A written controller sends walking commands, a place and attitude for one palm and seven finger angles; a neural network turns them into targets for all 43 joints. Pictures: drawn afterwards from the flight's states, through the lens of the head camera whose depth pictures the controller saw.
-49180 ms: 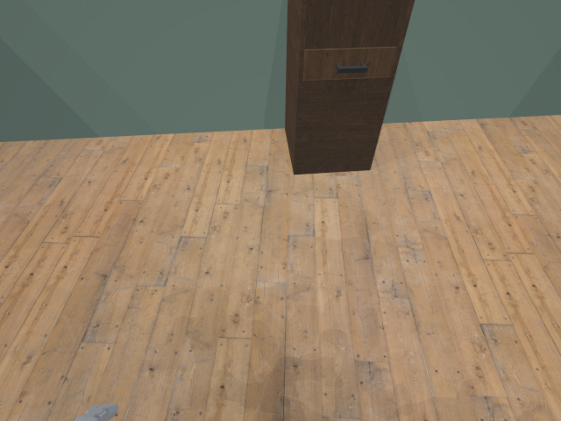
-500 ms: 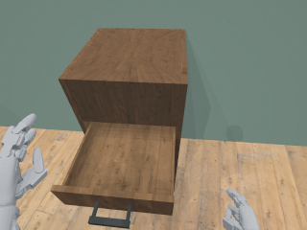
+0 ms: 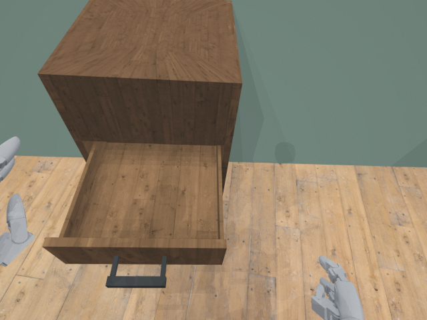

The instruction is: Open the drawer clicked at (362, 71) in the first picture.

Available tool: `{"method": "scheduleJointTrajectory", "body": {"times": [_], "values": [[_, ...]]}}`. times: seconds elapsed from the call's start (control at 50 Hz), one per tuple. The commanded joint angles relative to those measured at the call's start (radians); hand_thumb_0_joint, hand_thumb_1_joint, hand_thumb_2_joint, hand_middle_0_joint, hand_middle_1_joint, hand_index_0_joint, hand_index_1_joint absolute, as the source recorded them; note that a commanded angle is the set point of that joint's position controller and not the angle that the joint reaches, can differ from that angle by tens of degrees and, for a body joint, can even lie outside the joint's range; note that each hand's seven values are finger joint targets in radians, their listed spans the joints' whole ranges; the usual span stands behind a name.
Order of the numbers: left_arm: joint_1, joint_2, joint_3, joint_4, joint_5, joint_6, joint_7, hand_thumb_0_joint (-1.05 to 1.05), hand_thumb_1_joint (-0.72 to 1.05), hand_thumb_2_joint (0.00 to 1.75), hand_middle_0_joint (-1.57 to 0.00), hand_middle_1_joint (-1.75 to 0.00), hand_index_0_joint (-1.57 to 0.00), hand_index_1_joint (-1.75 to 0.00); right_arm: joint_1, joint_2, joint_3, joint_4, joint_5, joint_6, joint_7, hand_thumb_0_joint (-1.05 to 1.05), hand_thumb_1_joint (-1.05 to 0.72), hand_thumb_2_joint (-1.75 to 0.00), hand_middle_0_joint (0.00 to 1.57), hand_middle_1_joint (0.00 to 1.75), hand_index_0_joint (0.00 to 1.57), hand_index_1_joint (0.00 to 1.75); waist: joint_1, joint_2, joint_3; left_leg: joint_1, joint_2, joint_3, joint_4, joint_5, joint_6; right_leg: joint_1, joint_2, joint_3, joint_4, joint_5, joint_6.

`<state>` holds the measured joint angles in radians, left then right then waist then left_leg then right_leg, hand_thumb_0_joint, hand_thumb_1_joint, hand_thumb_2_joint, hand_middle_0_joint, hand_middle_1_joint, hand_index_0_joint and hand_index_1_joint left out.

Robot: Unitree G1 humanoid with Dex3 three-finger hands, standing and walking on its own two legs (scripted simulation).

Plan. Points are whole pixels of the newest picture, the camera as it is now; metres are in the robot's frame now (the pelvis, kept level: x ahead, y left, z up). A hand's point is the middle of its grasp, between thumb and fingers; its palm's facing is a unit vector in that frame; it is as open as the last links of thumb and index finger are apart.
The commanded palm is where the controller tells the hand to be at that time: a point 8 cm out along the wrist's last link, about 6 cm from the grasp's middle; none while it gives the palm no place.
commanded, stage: step back with the hand held close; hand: left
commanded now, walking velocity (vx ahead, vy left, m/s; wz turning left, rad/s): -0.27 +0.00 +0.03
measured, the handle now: (138, 271) +0.24 +0.17 -0.15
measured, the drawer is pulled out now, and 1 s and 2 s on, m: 0.29 0.29 0.29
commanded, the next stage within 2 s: stop stepping back and stand still in 0.74 s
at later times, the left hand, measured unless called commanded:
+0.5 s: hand out of the picture +0.10 +0.21 +0.16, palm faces +0.31 -0.81 -0.49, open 7.4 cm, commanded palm +0.02 +0.26 +0.18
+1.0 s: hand out of the picture -0.02 +0.24 +0.16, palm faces +0.38 -0.82 -0.42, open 7.4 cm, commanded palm -0.08 +0.27 +0.18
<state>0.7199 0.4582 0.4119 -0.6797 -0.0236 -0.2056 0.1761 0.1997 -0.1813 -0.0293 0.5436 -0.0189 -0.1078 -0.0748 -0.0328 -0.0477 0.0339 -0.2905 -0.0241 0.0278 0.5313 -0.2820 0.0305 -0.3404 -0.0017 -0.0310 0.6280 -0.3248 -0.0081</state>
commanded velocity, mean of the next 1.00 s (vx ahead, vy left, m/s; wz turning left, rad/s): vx -0.25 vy -0.01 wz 0.03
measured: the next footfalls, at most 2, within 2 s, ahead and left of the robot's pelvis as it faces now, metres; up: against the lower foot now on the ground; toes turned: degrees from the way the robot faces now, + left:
right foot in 0.08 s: -0.02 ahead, -0.11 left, +0.00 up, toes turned -3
left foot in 0.44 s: -0.18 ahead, +0.09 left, +0.00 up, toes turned +1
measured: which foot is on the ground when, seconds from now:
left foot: down 0.00-0.18, up 0.20-0.42, down 0.44-1.00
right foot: up 0.00-0.06, down 0.08-0.84, up 0.86-1.00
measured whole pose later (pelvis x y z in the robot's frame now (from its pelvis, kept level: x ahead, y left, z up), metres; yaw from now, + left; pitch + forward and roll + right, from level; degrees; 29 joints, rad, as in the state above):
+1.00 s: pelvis -0.21 -0.01 +0.00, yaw +0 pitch +1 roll -2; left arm 0.68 0.39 0.38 -0.67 -0.04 -0.19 0.20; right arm 0.23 -0.13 0.01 0.63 -0.01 -0.13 -0.04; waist -0.02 -0.05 0.02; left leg -0.37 0.05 0.02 0.57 -0.23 0.00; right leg -0.48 0.05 -0.01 1.04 -0.44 0.03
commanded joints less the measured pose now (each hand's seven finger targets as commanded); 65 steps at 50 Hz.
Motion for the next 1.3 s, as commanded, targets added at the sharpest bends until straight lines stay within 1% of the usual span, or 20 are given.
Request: {"method": "scheduleJointTrajectory", "body": {"times": [0.0, 0.1, 0.16, 0.22, 0.36, 0.44, 0.5, 0.58, 0.66, 0.7, 0.78, 0.82, 0.84, 0.88, 0.94, 1.04, 1.08, 1.16, 1.2, 1.28], "values": [[0.008, 0.035, 0.073, -0.12, -0.011, -0.045, 0.043, 0.0, 0.9, 0.9, -0.2, -0.3, -0.2, -0.3, -0.044, -0.135, -0.038, -0.1, -0.011, -0.076, -0.02, 0.0, -0.9, -0.9, 0.2, 0.3, 0.2, 0.3, 0.012, 0.238, -0.09, -0.029, 0.275, -0.168, -0.137, 0.562, 0.05, 0.113, -0.013, 0.002, -0.004, -0.034, -0.002], [-0.074, 0.03, 0.023, -0.089, -0.011, -0.025, 0.034, 0.0, 0.9, 0.9, -0.2, -0.3, -0.2, -0.3, -0.053, -0.166, -0.027, -0.076, -0.005, -0.07, -0.032, 0.0, -0.9, -0.9, 0.2, 0.3, 0.2, 0.3, 0.006, 0.147, -0.092, 0.009, 0.234, -0.182, -0.072, 0.418, 0.027, 0.153, -0.044, 0.022, -0.208, 0.181, -0.005], [-0.109, 0.047, 0.026, -0.051, -0.026, -0.012, 0.012, 0.0, 0.9, 0.9, -0.2, -0.3, -0.2, -0.3, -0.076, -0.144, -0.039, -0.104, 0.043, -0.05, -0.011, 0.0, -0.9, -0.9, 0.2, 0.3, 0.2, 0.3, 0.004, -0.163, -0.19, -0.003, 0.036, -0.032, 0.24, -0.007, -0.028, 0.134, -0.299, 0.293, -0.297, 0.631, -0.11], [-0.07, 0.072, 0.061, -0.032, -0.02, -0.022, 0.012, 0.0, 0.9, 0.9, -0.2, -0.3, -0.2, -0.3, -0.094, -0.108, -0.026, -0.113, 0.035, -0.029, -0.006, 0.0, -0.9, -0.9, 0.2, 0.3, 0.2, 0.3, 0.014, -0.149, -0.123, -0.132, 0.026, -0.1, 0.47, -0.195, -0.039, 0.111, -0.335, 0.267, -0.304, 0.524, -0.177], [-0.068, 0.095, 0.076, -0.1, -0.006, -0.044, 0.023, 0.0, 0.9, 0.9, -0.2, -0.3, -0.2, -0.3, -0.111, -0.107, 0.004, -0.107, 0.022, -0.006, -0.02, 0.0, -0.9, -0.9, 0.2, 0.3, 0.2, 0.3, 0.02, -0.041, -0.106, -0.023, 0.025, 0.014, -0.069, -0.054, -0.021, 0.194, -0.202, 0.152, -0.296, 0.415, -0.077], [-0.062, 0.116, 0.085, -0.191, -0.009, -0.068, 0.009, 0.0, 0.9, 0.9, -0.2, -0.3, -0.2, -0.3, -0.115, -0.151, -0.038, -0.125, 0.032, -0.022, 0.003, 0.0, -0.9, -0.9, 0.2, 0.3, 0.2, 0.3, 0.035, 0.201, -0.18, 0.037, 0.252, -0.154, -0.163, 0.478, 0.044, 0.183, -0.061, 0.04, -0.065, 0.294, 0.03], [0.014, 0.131, 0.146, -0.157, -0.023, -0.07, 0.004, 0.0, 0.9, 0.9, -0.2, -0.3, -0.2, -0.3, -0.133, -0.132, -0.05, -0.123, 0.039, -0.044, 0.012, 0.0, -0.9, -0.9, 0.2, 0.3, 0.2, 0.3, 0.039, 0.264, -0.21, -0.104, 0.234, -0.098, -0.117, 0.343, 0.027, 0.217, -0.072, 0.045, -0.018, 0.232, 0.007], [-0.047, 0.106, 0.124, -0.164, -0.022, -0.084, 0.009, 0.0, 0.9, 0.9, -0.2, -0.3, -0.2, -0.3, -0.109, -0.142, -0.043, -0.12, 0.043, -0.059, 0.014, 0.0, -0.9, -0.9, 0.2, 0.3, 0.2, 0.3, 0.025, 0.127, -0.136, -0.338, 0.183, -0.094, -0.089, -0.034, 0.026, 0.259, -0.091, 0.127, -0.043, 0.194, -0.001], [-0.1, 0.11, 0.089, -0.117, -0.021, -0.065, 0.027, 0.0, 0.9, 0.9, -0.2, -0.3, -0.2, -0.3, -0.061, -0.134, -0.057, -0.081, 0.035, -0.038, 0.024, 0.0, -0.9, -0.9, 0.2, 0.3, 0.2, 0.3, 0.024, -0.178, -0.141, -0.118, 0.007, -0.027, 0.379, -0.263, -0.032, -0.038, -0.342, 0.426, -0.497, -0.239, -0.117], [-0.12, 0.097, 0.079, -0.09, -0.008, -0.052, 0.029, 0.0, 0.9, 0.9, -0.2, -0.3, -0.2, -0.3, -0.089, -0.126, -0.037, -0.077, 0.019, -0.027, 0.023, 0.0, -0.9, -0.9, 0.2, 0.3, 0.2, 0.3, 0.018, -0.173, -0.142, -0.093, 0.028, -0.051, 0.431, -0.264, -0.027, -0.063, -0.336, 0.364, -0.467, -0.146, -0.14], [-0.091, 0.07, 0.047, -0.1, -0.006, -0.052, 0.024, 0.0, 0.9, 0.9, -0.2, -0.3, -0.2, -0.3, -0.077, -0.115, 0.003, -0.077, 0.011, 0.013, 0.002, 0.0, -0.9, -0.9, 0.2, 0.3, 0.2, 0.3, -0.006, -0.002, -0.09, -0.001, 0.024, 0.004, -0.117, -0.151, -0.02, -0.048, -0.148, 0.114, -0.304, -0.106, -0.026], [-0.132, 0.061, 0.041, -0.188, 0.014, -0.09, 0.041, 0.0, 0.9, 0.9, -0.2, -0.3, -0.2, -0.3, -0.094, -0.157, -0.012, -0.086, -0.016, -0.013, -0.009, 0.0, -0.9, -0.9, 0.2, 0.3, 0.2, 0.3, -0.005, 0.355, -0.045, -0.252, 0.337, -0.365, -0.334, -0.123, 0.105, 0.006, 0.038, 0.011, 0.17, -0.143, 0.021], [-0.108, 0.066, 0.04, -0.191, 0.032, -0.08, 0.051, 0.0, 0.9, 0.9, -0.2, -0.3, -0.2, -0.3, -0.083, -0.131, -0.026, -0.065, -0.029, -0.053, -0.008, 0.0, -0.9, -0.9, 0.2, 0.3, 0.2, 0.3, -0.005, 0.326, -0.103, -0.267, 0.384, -0.296, -0.31, 0.029, 0.142, 0.006, 0.074, 0.05, 0.479, -0.172, 0.023], [-0.07, 0.075, 0.079, -0.221, -0.017, -0.078, 0.023, 0.0, 0.9, 0.9, -0.2, -0.3, -0.2, -0.3, -0.049, -0.126, -0.038, -0.081, 0.02, -0.072, 0.015, 0.0, -0.9, -0.9, 0.2, 0.3, 0.2, 0.3, 0.009, 0.25, -0.135, -0.181, 0.359, -0.243, -0.274, -0.072, 0.129, -0.062, 0.049, 0.089, 0.639, -0.14, 0.032], [-0.057, 0.072, 0.073, -0.289, -0.019, -0.056, 0.04, 0.0, 0.9, 0.9, -0.2, -0.3, -0.2, -0.3, -0.077, -0.125, -0.025, -0.062, 0.016, -0.094, 0.023, 0.0, -0.9, -0.9, 0.2, 0.3, 0.2, 0.3, 0.014, 0.232, -0.076, -0.071, 0.292, -0.194, -0.226, -0.06, 0.106, -0.125, 0.016, 0.045, 0.418, -0.14, 0.038], [-0.111, 0.073, 0.07, -0.204, -0.012, -0.035, 0.027, 0.0, 0.9, 0.9, -0.2, -0.3, -0.2, -0.3, -0.068, -0.134, 0.002, -0.038, 0.022, -0.095, 0.023, 0.0, -0.9, -0.9, 0.2, 0.3, 0.2, 0.3, 0.004, 0.29, -0.045, -0.061, 0.221, -0.196, -0.242, -0.277, 0.043, 0.155, 0.026, -0.044, -0.185, -0.092, 0.021], [-0.133, 0.083, 0.079, -0.128, -0.01, -0.037, 0.014, 0.0, 0.9, 0.9, -0.2, -0.3, -0.2, -0.3, -0.065, -0.133, -0.005, -0.026, 0.032, -0.086, 0.026, 0.0, -0.9, -0.9, 0.2, 0.3, 0.2, 0.3, 0.005, 0.141, -0.047, -0.074, 0.144, -0.101, -0.107, -0.199, 0.01, 0.245, -0.004, -0.026, -0.354, 0.061, 0.008], [-0.092, 0.068, 0.072, -0.031, -0.039, -0.03, -0.007, 0.0, 0.9, 0.9, -0.2, -0.3, -0.2, -0.3, -0.047, -0.132, -0.035, -0.037, 0.06, -0.057, 0.027, 0.0, -0.9, -0.9, 0.2, 0.3, 0.2, 0.3, -0.003, -0.173, -0.052, -0.053, 0.019, -0.017, 0.315, -0.054, -0.023, 0.099, -0.257, 0.232, -0.397, 0.239, -0.133], [-0.04, 0.077, 0.105, -0.015, -0.035, -0.036, -0.01, 0.0, 0.9, 0.9, -0.2, -0.3, -0.2, -0.3, -0.072, -0.121, -0.024, -0.039, 0.055, -0.037, 0.036, 0.0, -0.9, -0.9, 0.2, 0.3, 0.2, 0.3, -0.002, -0.129, -0.055, -0.086, 0.03, -0.009, 0.233, -0.047, -0.017, 0.159, -0.251, 0.179, -0.346, 0.381, -0.141], [-0.06, 0.07, 0.066, -0.101, -0.022, -0.063, -0.01, 0.0, 0.9, 0.9, -0.2, -0.3, -0.2, -0.3, -0.093, -0.131, -0.008, -0.064, 0.054, -0.052, 0.017, 0.0, -0.9, -0.9, 0.2, 0.3, 0.2, 0.3, 0.008, 0.054, -0.047, 0.062, 0.117, -0.067, -0.16, 0.287, 0.03, 0.196, -0.098, 0.036, -0.188, 0.351, -0.009]]}}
